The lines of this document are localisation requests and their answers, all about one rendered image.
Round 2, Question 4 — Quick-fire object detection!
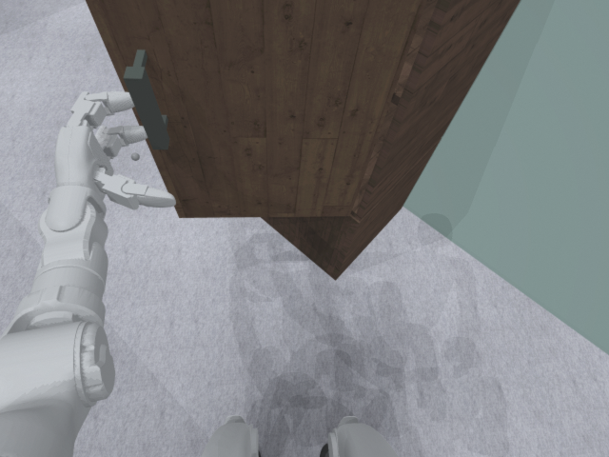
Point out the robot left shin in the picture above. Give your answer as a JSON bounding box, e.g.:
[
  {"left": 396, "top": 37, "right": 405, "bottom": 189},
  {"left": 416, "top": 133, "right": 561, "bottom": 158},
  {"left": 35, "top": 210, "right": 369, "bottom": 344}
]
[{"left": 225, "top": 415, "right": 246, "bottom": 424}]

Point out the handle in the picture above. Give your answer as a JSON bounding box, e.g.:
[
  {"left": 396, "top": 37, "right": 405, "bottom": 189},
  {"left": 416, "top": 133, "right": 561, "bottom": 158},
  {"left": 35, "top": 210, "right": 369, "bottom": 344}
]
[{"left": 124, "top": 50, "right": 169, "bottom": 149}]

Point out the robot left forearm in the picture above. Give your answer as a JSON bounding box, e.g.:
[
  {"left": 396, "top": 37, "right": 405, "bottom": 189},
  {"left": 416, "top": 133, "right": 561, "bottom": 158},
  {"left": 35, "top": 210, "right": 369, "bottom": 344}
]
[{"left": 0, "top": 185, "right": 108, "bottom": 340}]

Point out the robot left upper arm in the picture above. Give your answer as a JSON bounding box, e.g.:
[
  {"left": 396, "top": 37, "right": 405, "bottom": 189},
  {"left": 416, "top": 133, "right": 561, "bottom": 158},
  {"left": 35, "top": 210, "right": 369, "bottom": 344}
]
[{"left": 0, "top": 321, "right": 115, "bottom": 457}]

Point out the left robot hand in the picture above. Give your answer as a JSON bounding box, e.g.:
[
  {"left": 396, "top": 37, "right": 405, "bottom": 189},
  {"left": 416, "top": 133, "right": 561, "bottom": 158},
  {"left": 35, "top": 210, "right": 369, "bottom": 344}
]
[{"left": 54, "top": 91, "right": 176, "bottom": 210}]

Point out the right robot thigh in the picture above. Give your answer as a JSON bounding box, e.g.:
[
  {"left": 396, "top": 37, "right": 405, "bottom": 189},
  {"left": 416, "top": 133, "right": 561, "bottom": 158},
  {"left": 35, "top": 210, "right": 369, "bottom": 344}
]
[{"left": 328, "top": 423, "right": 399, "bottom": 457}]

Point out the cupboard door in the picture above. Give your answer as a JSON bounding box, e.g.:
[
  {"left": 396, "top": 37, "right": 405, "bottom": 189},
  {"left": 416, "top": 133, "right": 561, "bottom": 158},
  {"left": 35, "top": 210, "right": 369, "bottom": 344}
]
[{"left": 86, "top": 0, "right": 426, "bottom": 218}]

